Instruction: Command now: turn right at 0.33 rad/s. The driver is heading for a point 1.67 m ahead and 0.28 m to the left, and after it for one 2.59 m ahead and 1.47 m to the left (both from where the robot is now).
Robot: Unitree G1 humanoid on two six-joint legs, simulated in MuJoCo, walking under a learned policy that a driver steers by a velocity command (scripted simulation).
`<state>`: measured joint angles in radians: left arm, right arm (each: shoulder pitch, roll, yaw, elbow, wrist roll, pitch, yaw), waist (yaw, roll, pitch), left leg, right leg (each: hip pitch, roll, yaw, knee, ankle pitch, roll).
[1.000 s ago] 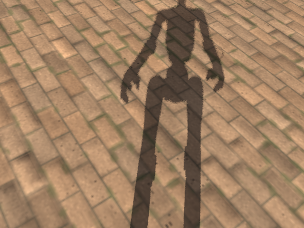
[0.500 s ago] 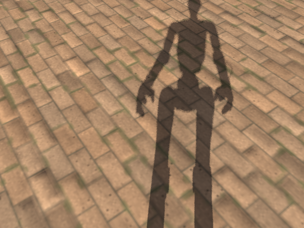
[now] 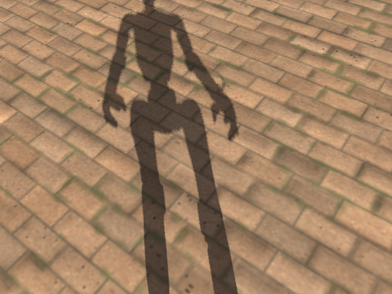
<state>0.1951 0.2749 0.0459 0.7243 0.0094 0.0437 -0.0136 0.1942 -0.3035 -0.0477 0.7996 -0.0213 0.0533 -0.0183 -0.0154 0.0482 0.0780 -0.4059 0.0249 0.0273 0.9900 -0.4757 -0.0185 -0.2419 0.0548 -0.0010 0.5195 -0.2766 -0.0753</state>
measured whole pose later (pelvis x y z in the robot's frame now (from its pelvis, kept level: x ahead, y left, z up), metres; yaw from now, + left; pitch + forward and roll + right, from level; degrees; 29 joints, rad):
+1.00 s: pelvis +0.35 +0.06 -0.01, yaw +18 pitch +0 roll +0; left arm 0.12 0.28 0.03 0.78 0.03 -0.06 -0.01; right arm 0.38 -0.28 -0.05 0.94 -0.02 -0.06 0.00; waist -0.05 0.01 0.07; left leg -0.19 -0.10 -0.11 1.09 -0.40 0.09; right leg -0.39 0.05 -0.05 0.55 -0.17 -0.07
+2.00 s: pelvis +0.86 +0.23 -0.02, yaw +2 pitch +1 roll +0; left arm 0.04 0.22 0.05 0.81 0.05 -0.03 -0.04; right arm 0.41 -0.21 -0.04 0.99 -0.02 -0.06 -0.02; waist -0.03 0.00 0.07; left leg 0.01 0.08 0.30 0.69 -0.47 0.01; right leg -0.45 0.05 -0.13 0.60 -0.18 -0.17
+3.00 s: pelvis +1.41 +0.24 +0.00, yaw +11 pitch +2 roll +1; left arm 0.02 0.25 0.01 0.74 0.03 -0.04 -0.03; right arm 0.44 -0.26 -0.07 0.89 -0.01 -0.05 0.00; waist -0.09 -0.04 0.03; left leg -0.01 -0.14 -0.18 0.30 -0.30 0.10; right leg -0.58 -0.05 0.03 0.61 -0.05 0.03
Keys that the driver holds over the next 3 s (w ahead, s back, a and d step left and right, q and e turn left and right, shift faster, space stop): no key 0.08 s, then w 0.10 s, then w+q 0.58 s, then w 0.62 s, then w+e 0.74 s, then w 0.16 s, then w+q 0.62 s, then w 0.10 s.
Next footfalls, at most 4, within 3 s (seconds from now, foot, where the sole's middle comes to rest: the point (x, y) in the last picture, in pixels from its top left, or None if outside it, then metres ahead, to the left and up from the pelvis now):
0.44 left None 0.11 0.12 -0.77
0.90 right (212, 281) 0.49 0.03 -0.77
1.42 left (136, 228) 0.70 0.30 -0.77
1.98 right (170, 160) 1.00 0.18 -0.77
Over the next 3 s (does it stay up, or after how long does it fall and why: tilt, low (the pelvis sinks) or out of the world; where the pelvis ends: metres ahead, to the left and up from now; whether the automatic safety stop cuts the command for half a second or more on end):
stays up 1.41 0.24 0.00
